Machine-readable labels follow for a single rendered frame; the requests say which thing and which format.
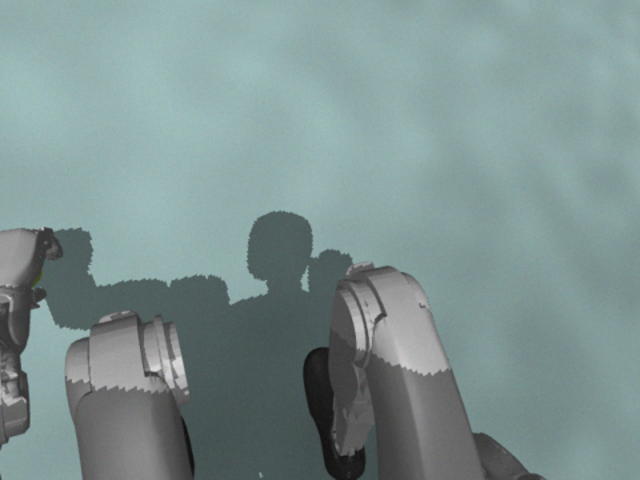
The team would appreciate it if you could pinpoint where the ball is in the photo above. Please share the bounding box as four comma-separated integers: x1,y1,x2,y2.
31,269,42,288

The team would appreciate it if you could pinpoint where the left robot arm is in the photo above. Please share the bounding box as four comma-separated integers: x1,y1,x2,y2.
0,288,31,480

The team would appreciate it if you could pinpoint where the right robot hand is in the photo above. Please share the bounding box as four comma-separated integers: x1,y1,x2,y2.
472,432,529,480

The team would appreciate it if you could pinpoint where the left robot hand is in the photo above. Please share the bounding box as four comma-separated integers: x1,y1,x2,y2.
0,227,63,310

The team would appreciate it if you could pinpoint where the right robot foot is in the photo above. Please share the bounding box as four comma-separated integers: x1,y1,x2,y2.
303,347,366,480

